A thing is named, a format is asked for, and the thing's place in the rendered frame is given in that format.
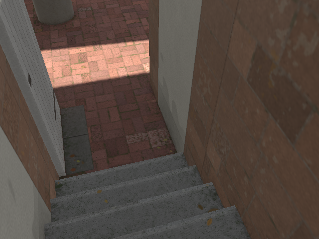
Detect stairs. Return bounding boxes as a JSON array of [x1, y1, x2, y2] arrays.
[[44, 153, 251, 239]]

